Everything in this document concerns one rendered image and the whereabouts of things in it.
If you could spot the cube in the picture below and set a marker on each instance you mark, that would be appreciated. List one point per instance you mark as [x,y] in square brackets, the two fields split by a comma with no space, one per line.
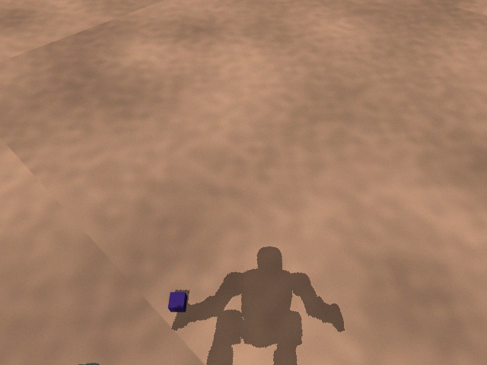
[177,302]

